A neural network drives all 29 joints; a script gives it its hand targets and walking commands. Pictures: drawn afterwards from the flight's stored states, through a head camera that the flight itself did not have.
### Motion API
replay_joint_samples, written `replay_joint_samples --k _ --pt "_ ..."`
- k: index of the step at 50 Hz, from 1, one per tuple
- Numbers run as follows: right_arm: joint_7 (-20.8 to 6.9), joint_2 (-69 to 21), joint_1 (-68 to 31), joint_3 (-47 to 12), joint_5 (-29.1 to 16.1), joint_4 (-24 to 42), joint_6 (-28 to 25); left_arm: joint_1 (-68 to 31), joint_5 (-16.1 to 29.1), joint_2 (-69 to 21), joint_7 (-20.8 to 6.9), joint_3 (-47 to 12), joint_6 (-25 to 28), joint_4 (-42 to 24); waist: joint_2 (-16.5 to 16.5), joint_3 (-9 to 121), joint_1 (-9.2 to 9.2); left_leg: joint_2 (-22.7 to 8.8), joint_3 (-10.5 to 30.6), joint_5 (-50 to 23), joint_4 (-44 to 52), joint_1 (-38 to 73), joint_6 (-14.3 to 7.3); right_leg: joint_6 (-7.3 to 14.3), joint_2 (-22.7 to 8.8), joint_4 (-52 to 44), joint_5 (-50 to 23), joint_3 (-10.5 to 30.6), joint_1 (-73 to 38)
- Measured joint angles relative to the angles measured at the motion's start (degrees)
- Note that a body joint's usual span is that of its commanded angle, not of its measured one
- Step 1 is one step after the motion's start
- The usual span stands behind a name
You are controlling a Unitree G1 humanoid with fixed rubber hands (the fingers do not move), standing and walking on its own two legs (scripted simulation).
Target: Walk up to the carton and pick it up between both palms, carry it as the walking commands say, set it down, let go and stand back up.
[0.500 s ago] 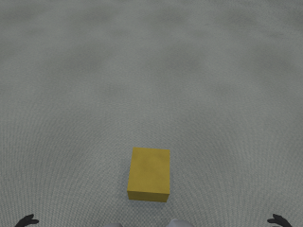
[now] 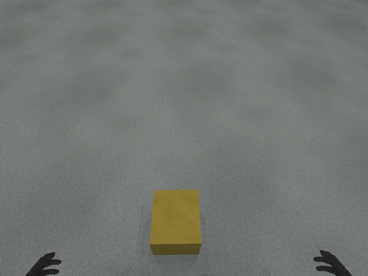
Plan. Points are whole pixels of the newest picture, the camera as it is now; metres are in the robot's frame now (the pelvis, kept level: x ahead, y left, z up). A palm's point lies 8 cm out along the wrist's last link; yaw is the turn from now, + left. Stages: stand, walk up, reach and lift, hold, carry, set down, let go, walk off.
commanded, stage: walk up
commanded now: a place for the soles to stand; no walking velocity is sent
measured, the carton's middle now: (176, 221) +0.47 +0.03 -0.67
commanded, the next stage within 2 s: reach and lift in 1.62 s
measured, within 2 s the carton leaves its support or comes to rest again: neither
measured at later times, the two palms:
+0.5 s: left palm out of the picture +0.12 +0.36 -0.08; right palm out of the picture +0.10 -0.30 -0.09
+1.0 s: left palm out of the picture +0.13 +0.37 -0.09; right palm out of the picture +0.11 -0.30 -0.10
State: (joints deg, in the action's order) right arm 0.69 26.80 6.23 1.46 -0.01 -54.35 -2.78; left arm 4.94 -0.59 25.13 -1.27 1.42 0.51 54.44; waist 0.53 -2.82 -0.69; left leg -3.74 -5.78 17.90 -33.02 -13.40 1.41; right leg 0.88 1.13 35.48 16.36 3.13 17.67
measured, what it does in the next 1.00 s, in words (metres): stands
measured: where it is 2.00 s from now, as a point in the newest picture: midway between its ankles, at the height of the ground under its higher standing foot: outside the picture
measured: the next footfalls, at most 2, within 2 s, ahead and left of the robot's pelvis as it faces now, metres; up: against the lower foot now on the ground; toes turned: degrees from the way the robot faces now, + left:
none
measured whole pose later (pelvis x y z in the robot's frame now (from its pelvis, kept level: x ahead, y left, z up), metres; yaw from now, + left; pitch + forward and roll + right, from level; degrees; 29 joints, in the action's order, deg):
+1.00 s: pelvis +0.01 +0.04 -0.01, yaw -5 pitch -1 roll +1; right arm -1.9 25.3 4.3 4.7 1.0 -50.6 2.4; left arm 9.8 -1.2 26.1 2.3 0.9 2.4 54.3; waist -0.8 -5.0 -0.8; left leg -1.9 -8.4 21.9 -36.5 -13.3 -1.1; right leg -1.5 -0.1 37.8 17.6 6.0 19.2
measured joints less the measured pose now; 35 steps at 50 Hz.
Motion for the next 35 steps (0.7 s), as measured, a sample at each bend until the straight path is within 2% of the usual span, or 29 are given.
replay_joint_samples --k 9,14,20,35 --pt "-0.3 -0.6 -0.6 0.0 0.5 -2.8 0.1 -1.6 0.1 -0.4 -0.3 0.0 -0.4 2.3 0.2 0.1 0.22 -0.1 -1.0 -2.4 5.0 2.6 0.2 -0.2 0.4 -4.8 -2.7 1.1 -2.0" --pt "-1.4 -0.3 -2.0 0.7 1.0 -2.2 2.6 -0.6 -0.1 -0.4 1.5 -0.1 1.3 3.3 -0.8 -0.5 -0.31 0.2 -0.5 -1.8 4.3 2.0 -1.1 -0.6 0.6 -5.7 -3.4 1.6 -2.1" --pt "-2.2 -1.7 -2.0 1.0 1.2 -2.2 3.2 -0.3 0.2 0.3 2.4 -0.6 1.6 4.2 -0.7 -1.0 0.12 1.8 -0.9 -2.8 6.0 2.8 -1.4 -1.9 -0.6 -6.6 -4.0 2.8 -2.3" --pt "-2.6 -1.8 -3.1 3.0 1.2 1.3 5.3 3.2 -0.5 0.9 3.3 -0.6 1.7 2.9 -1.2 -2.3 0.18 1.4 -2.6 1.3 -0.1 1.0 -2.1 -2.5 -0.4 -1.3 -1.2 4.0 -0.1"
